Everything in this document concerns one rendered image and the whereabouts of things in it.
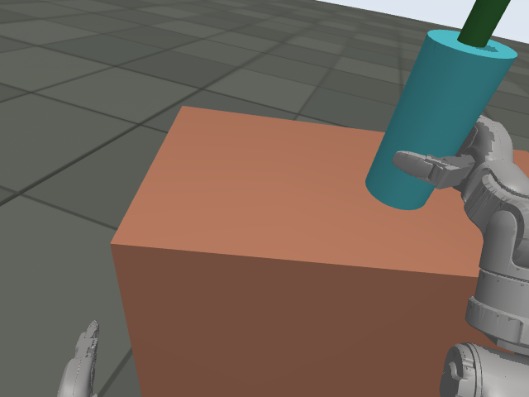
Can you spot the right robot hand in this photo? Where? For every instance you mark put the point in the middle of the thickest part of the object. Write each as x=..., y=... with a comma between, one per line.
x=487, y=140

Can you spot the bottle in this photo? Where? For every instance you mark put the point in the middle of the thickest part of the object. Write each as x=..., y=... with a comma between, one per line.
x=454, y=76

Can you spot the left robot hand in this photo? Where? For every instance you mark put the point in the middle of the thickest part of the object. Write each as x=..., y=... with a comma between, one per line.
x=77, y=379

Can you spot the right robot arm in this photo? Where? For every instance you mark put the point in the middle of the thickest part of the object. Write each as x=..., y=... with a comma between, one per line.
x=496, y=198

